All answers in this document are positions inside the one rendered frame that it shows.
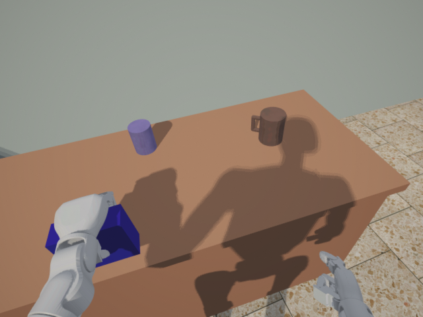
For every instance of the right robot forearm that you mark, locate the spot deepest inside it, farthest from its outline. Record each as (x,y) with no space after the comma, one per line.
(353,308)

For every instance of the sponge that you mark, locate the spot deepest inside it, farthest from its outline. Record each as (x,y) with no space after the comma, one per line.
(117,235)

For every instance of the robot left hand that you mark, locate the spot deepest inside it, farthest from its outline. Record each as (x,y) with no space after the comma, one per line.
(85,214)

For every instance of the table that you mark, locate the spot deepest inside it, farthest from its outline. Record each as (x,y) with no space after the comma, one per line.
(223,220)

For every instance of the left robot forearm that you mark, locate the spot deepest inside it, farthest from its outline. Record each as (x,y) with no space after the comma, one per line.
(69,289)

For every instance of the robot right hand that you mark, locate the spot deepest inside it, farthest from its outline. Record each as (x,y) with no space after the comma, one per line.
(330,291)

